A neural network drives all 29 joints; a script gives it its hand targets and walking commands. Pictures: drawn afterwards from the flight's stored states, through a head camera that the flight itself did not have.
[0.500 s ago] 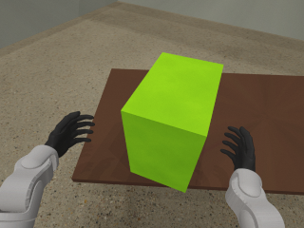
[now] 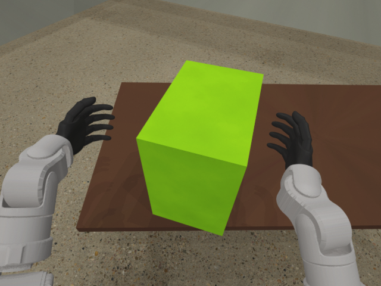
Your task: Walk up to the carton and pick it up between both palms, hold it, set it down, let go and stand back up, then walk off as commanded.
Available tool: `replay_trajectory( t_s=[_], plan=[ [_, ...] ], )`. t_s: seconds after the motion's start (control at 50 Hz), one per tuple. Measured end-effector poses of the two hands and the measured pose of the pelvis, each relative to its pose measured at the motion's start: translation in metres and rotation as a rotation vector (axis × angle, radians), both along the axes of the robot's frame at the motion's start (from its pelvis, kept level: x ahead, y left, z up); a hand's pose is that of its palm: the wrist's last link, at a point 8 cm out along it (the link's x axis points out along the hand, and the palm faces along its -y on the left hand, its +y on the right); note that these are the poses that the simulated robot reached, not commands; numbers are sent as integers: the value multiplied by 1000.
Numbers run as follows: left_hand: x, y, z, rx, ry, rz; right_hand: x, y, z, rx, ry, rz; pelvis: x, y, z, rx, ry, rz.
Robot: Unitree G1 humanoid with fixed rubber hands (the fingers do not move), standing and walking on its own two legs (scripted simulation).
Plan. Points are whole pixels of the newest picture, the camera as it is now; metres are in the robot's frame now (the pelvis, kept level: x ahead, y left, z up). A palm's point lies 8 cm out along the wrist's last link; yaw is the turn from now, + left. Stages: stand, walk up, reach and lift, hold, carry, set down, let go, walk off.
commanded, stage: reach and lift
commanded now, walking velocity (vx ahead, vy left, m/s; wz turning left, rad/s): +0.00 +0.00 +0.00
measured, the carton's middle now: (204, 148) +0.42 -0.06 +0.05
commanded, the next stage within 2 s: none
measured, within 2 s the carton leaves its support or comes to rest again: neither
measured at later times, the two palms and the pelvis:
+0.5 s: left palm (88, 94) +0.42 +0.16 +0.22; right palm (299, 126) +0.32 -0.20 +0.20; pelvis +0.00 +0.00 +0.00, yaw +0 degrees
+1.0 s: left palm (102, 80) +0.45 +0.14 +0.23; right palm (298, 111) +0.35 -0.20 +0.21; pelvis -0.01 +0.00 +0.00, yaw +0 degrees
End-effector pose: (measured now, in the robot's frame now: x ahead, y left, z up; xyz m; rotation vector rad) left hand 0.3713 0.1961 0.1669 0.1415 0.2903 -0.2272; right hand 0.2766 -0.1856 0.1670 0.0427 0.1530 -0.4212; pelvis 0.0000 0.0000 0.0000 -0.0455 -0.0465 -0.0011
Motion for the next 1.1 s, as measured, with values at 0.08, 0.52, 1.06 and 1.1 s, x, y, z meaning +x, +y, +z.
replay_trajectory(
  t_s=[0.08,0.52,1.06,1.1],
  plan=[
    [9,-4,10,0,-24,-1,13,0,10,-6,-25,4,1,0,0,0,6,0],
    [54,-36,54,-41,-45,-20,45,-10,39,5,-48,-10,-4,-1,0,1,17,-1],
    [81,-57,53,-5,3,-17,68,-21,38,41,9,-31,-15,-3,0,4,10,-1],
    [81,-58,49,-2,2,-21,68,-22,32,46,13,-35,-15,-3,0,4,11,-1]
  ],
)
